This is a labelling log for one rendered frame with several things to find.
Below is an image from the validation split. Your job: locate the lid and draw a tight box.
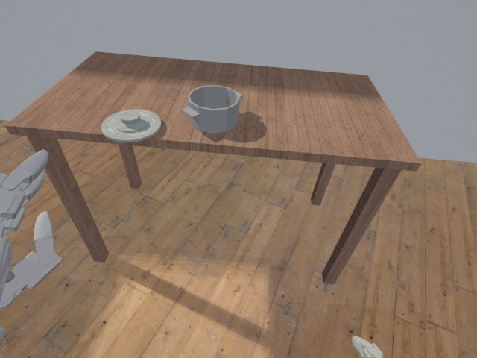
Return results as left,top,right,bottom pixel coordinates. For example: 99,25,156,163
101,109,162,142

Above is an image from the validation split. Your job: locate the pot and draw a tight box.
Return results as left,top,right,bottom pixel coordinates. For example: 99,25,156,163
181,85,244,134

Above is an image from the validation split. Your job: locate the table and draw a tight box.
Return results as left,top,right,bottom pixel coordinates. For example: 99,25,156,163
5,51,422,284

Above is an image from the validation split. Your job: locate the knob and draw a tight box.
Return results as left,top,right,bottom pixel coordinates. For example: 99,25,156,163
120,111,140,125

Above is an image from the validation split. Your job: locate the robot right hand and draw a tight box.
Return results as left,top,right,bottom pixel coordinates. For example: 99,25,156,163
352,336,383,358

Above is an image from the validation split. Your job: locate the robot left hand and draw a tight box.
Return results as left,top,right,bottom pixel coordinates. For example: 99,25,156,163
0,150,61,312

